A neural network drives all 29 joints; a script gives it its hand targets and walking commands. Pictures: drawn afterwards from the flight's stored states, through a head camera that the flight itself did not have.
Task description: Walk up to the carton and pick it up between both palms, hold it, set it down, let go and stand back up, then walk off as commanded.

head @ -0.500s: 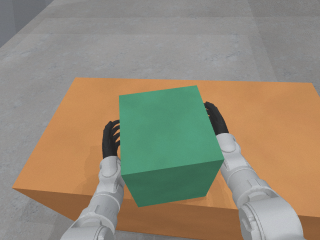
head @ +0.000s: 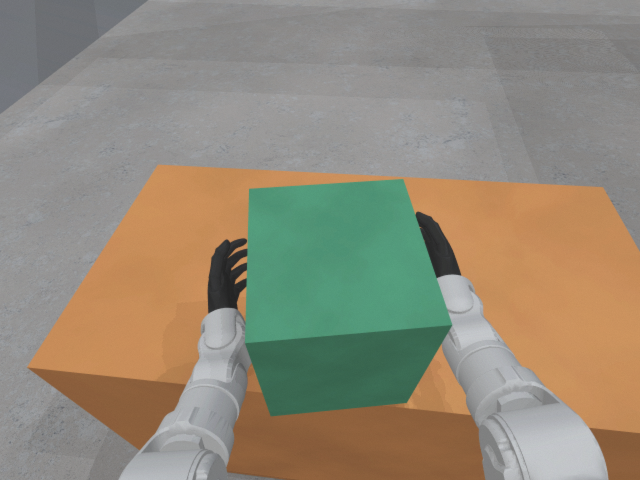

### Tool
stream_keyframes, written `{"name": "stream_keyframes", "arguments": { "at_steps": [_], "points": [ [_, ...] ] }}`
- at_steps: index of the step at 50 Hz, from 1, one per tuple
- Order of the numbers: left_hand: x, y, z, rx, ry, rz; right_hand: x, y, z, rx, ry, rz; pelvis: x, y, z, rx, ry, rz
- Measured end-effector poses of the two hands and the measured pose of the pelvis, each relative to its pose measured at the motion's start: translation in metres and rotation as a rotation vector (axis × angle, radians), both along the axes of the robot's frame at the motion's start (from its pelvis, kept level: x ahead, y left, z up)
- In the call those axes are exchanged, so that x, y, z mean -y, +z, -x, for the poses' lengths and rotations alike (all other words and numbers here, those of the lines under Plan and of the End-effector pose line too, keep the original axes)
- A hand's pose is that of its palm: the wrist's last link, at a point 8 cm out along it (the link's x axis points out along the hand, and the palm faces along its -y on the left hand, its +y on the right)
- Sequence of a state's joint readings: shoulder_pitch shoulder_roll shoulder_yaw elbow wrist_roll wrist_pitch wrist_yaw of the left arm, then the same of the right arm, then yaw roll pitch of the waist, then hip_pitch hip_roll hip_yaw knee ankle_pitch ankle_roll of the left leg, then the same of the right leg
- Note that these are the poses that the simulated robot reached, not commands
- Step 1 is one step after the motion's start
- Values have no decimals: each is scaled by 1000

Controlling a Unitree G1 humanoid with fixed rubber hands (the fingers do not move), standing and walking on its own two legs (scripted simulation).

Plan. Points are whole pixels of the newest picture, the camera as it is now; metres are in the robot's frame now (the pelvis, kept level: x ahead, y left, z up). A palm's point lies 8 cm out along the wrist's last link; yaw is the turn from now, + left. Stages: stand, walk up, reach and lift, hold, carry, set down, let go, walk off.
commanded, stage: reach and lift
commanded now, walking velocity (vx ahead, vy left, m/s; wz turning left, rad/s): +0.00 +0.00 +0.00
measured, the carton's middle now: (333, 303) +0.36 +0.01 +0.02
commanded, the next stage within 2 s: none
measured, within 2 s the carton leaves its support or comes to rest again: neither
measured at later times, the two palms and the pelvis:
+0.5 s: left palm (194, 257) +0.36 +0.18 +0.12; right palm (434, 234) +0.39 -0.11 +0.13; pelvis +0.00 +0.02 +0.01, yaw +0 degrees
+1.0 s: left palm (179, 227) +0.36 +0.18 +0.17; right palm (440, 203) +0.38 -0.11 +0.19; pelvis -0.01 +0.02 +0.01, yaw +0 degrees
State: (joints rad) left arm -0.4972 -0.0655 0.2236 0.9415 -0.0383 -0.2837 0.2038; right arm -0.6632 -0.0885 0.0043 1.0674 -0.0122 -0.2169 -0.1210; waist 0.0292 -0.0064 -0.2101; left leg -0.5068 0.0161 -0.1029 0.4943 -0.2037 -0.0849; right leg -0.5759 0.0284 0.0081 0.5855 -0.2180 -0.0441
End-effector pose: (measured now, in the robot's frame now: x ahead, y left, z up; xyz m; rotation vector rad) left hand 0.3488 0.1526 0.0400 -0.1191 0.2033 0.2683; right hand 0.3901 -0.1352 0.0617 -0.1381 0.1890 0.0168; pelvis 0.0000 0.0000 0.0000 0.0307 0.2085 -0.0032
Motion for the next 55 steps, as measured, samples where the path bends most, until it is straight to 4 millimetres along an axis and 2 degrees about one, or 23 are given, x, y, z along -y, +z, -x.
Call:
{"name": "stream_keyframes", "arguments": {
  "at_steps": [3,6,13,16,19,25,28,32,35,38,41,44,47,51,55],
  "points": [
    [0,2,-2,-26,-16,-26,1,1,0,-20,-8,5,0,0,1,1,0,0],
    [0,11,-6,-23,-29,-65,0,12,-4,-11,-11,6,0,0,0,0,0,0],
    [-6,60,-21,60,-45,-99,-6,64,-12,73,-35,-22,-1,1,-5,9,0,1],
    [-10,77,-24,58,-62,-71,-8,76,-9,65,-55,-24,-3,3,-5,57,-1,5],
    [-15,82,-23,6,-75,-40,-13,76,-5,12,-67,-9,-7,4,-3,117,-2,10],
    [-26,76,-14,-76,-78,-14,-23,72,4,-67,-74,7,-15,7,0,164,-2,22],
    [-31,81,-9,-58,-71,-20,-30,83,5,-48,-69,-8,-19,7,1,165,-1,26],
    [-36,98,-7,-8,-62,-18,-36,103,7,0,-64,-14,-21,8,1,166,-1,30],
    [-36,110,-8,-2,-67,-7,-35,109,9,3,-77,-32,-22,8,3,182,-1,31],
    [-34,113,-13,-32,-85,-2,-31,106,10,-29,-101,-63,-22,8,6,200,-1,31],
    [-30,110,-17,-73,-106,-11,-26,97,12,-69,-120,-70,-22,8,8,204,-2,31],
    [-27,107,-19,-89,-118,-23,-24,96,11,-81,-130,-70,-22,8,8,204,-2,30],
    [-27,112,-18,-65,-123,-48,-25,110,10,-53,-134,-93,-22,8,7,202,-1,31],
    [-31,130,-16,-5,-112,-48,-29,131,10,3,-126,-112,-22,8,5,201,-1,31],
    [-35,140,-16,-9,-115,-14,-32,133,13,-1,-131,-111,-23,8,7,211,-1,32]
  ]
}}
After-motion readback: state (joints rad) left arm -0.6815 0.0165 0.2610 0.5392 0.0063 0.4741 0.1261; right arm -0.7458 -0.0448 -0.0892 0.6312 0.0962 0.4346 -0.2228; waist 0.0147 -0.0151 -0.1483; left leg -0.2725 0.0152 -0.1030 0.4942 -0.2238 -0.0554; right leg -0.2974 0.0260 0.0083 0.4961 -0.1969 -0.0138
